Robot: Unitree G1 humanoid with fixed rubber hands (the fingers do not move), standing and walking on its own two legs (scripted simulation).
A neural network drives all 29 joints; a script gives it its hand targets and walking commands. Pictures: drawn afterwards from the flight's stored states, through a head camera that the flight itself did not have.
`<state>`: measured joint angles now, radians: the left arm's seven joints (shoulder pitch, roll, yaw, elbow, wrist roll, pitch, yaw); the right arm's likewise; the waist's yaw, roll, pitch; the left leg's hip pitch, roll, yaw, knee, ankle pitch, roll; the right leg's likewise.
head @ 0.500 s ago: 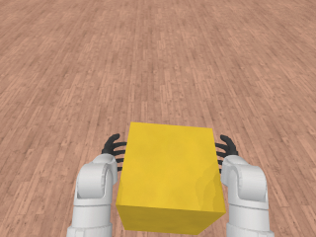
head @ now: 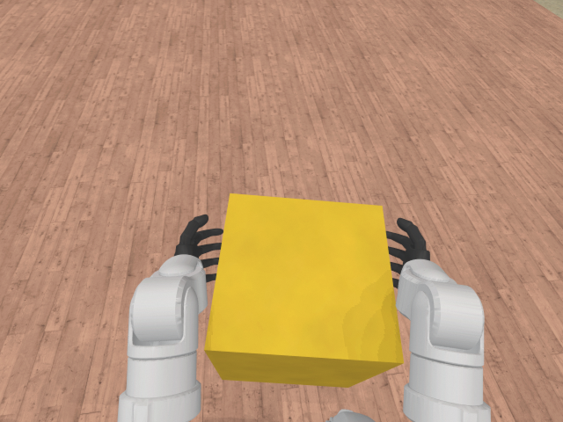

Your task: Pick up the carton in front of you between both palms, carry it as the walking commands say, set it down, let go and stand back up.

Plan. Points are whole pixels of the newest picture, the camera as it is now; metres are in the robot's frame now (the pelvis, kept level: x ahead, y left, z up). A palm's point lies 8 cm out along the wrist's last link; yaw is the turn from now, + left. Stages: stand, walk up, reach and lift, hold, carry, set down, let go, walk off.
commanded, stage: carry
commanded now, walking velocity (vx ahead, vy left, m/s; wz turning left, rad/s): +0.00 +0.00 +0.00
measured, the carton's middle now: (295, 300) +0.29 +0.00 -0.01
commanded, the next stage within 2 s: none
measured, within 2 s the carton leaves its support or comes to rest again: neither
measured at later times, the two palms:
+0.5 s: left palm (211, 172) +0.47 +0.14 +0.07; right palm (385, 169) +0.49 -0.15 +0.08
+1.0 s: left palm (199, 200) +0.45 +0.16 +0.02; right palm (364, 192) +0.48 -0.12 +0.03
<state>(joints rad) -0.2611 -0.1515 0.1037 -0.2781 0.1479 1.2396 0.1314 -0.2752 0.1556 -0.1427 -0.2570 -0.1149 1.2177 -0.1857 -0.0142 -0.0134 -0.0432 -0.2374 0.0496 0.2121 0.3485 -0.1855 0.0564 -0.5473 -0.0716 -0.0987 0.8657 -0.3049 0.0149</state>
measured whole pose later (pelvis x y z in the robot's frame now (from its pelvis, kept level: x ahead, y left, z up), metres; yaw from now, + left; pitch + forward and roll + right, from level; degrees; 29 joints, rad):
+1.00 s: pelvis +0.18 +0.00 -0.02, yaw +4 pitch +3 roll -1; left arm -0.20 -0.14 0.09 0.04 0.20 0.96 0.12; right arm -0.24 0.15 -0.13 0.06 -0.22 0.91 -0.10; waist 0.00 0.01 -0.10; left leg -0.13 0.06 0.16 0.54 -0.46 0.00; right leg -0.38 -0.07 -0.18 0.60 -0.26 -0.01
